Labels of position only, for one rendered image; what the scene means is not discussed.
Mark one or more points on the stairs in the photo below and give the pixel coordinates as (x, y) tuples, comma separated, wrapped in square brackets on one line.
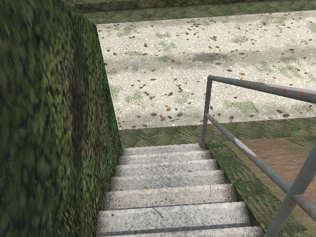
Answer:
[(172, 191)]

